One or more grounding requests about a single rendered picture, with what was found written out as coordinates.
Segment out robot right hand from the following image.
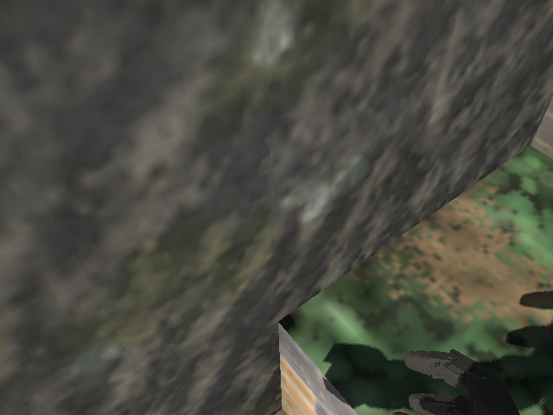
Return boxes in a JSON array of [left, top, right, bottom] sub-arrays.
[[392, 349, 520, 415]]

